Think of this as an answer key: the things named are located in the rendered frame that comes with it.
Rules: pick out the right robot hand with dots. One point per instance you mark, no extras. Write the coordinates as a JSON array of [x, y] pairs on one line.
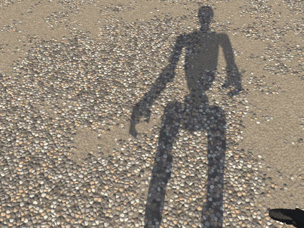
[[293, 217]]

